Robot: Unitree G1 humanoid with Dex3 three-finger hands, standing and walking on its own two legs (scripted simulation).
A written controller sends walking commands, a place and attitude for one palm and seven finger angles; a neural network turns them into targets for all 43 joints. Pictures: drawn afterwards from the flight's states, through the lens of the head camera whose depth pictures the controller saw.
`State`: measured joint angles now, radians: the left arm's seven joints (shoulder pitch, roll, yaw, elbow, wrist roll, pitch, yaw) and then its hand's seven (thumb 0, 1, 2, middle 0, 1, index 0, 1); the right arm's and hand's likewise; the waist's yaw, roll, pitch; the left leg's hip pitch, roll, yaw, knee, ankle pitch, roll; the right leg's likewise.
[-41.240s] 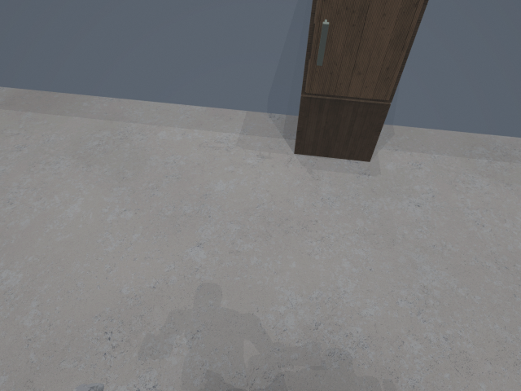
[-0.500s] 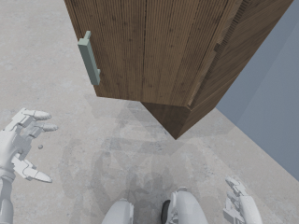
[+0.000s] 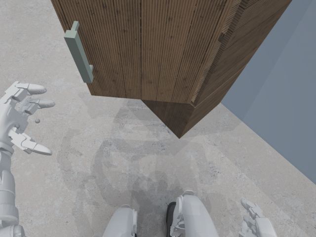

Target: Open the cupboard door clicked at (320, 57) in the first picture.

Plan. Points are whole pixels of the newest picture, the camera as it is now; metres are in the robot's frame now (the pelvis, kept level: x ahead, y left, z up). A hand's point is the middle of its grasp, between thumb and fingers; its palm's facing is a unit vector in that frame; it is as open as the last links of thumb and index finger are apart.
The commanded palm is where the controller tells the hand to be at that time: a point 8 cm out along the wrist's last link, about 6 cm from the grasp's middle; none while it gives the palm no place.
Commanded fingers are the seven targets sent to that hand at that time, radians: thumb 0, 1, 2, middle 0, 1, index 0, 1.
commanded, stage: move the hooked fingers beside the handle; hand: left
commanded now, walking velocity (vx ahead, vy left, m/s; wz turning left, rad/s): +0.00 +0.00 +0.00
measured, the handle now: (82, 54) +0.59 +0.23 +0.02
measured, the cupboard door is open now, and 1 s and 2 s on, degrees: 45 45 45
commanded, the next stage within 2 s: slide the fingers in behind the handle in 1.90 s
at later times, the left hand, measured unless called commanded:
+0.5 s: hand (45, 93) +0.44 +0.29 +0.03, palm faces -0.03 -1.00 -0.02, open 14.0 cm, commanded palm +0.43 +0.33 +0.04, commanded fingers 0.00 -0.50 0.30 -0.30 -1.20 -0.30 -1.20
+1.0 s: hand (52, 68) +0.52 +0.29 +0.04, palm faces -0.04 -1.00 -0.03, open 14.0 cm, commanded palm +0.51 +0.32 +0.03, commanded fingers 0.00 -0.50 0.30 -0.30 -1.20 -0.30 -1.20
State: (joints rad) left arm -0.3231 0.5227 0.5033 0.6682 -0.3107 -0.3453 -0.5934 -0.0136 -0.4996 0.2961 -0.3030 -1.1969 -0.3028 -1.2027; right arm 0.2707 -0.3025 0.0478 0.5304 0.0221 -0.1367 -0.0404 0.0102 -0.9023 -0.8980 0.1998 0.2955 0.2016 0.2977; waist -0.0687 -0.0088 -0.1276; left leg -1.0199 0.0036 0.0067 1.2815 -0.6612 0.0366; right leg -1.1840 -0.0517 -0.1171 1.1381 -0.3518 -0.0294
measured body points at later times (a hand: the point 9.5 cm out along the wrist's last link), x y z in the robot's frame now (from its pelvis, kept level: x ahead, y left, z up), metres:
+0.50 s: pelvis +0.00 +0.00 -0.01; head +0.16 +0.03 +0.41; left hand +0.44 +0.34 +0.04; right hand +0.07 -0.27 -0.11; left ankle -0.03 +0.09 -0.63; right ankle +0.10 -0.12 -0.63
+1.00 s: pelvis -0.01 +0.01 -0.02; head +0.19 +0.05 +0.38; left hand +0.51 +0.34 +0.04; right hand +0.01 -0.27 -0.11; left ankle -0.03 +0.09 -0.63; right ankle +0.10 -0.12 -0.63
